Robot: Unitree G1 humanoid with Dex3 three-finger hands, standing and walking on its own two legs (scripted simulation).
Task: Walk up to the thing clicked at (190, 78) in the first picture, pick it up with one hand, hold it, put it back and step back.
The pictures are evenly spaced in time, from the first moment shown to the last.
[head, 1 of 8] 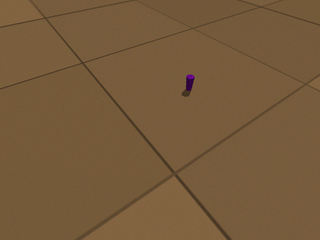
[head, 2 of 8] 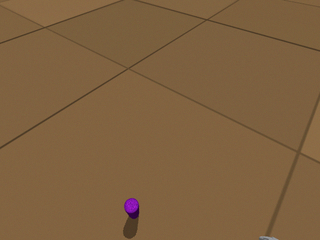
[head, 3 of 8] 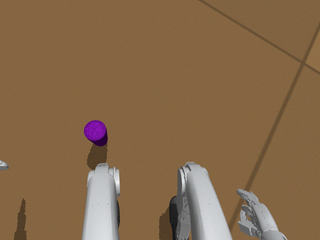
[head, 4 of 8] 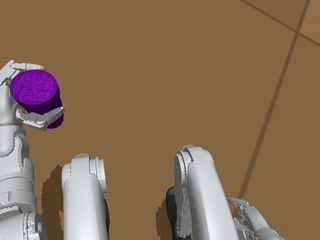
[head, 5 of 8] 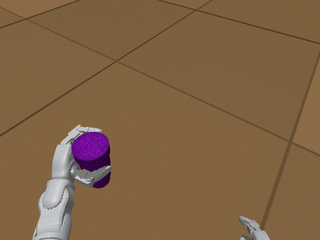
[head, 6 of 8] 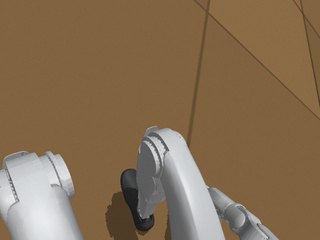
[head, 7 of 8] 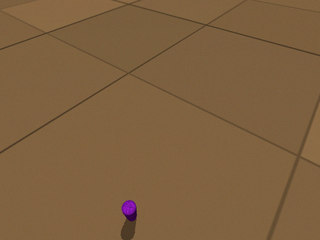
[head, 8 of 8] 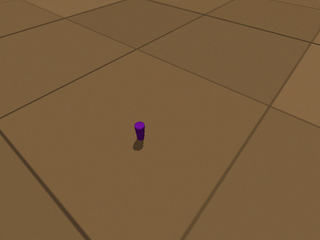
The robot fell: no
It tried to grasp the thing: yes
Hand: left
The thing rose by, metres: 0.69
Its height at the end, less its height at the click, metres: +0.00
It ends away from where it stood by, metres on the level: 0.02
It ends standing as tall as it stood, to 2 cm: yes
